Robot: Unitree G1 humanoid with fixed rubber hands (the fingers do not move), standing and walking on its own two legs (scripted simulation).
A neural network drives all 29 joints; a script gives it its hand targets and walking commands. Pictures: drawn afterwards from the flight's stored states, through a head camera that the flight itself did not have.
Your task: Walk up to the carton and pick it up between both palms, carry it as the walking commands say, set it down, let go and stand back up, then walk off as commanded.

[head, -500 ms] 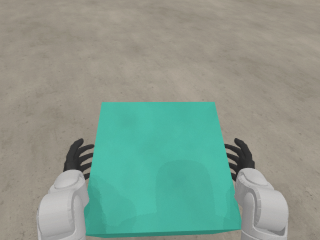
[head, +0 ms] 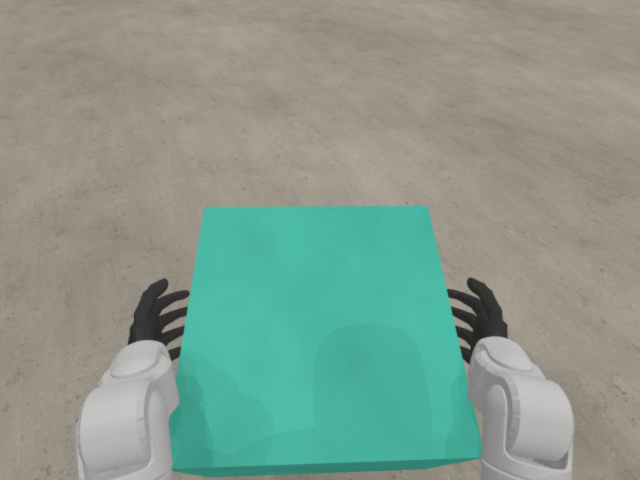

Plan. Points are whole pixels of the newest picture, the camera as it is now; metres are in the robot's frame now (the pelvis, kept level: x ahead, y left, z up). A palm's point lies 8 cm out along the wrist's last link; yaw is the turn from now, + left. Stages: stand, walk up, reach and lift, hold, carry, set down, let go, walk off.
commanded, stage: carry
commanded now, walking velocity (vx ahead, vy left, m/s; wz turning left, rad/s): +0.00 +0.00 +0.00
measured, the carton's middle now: (318, 342) +0.29 +0.00 +0.02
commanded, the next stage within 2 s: hold in 0.98 s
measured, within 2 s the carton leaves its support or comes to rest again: neither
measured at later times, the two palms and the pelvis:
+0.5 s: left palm (152, 351) +0.25 +0.18 +0.09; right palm (481, 347) +0.24 -0.18 +0.09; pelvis +0.00 +0.00 +0.00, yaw +0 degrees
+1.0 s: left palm (161, 351) +0.26 +0.18 +0.07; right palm (469, 346) +0.26 -0.18 +0.07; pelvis +0.00 +0.00 +0.00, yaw +0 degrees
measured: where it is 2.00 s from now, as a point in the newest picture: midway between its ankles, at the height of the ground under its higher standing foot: outside the picture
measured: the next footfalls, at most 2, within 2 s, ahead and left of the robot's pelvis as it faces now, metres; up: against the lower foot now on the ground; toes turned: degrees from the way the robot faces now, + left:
none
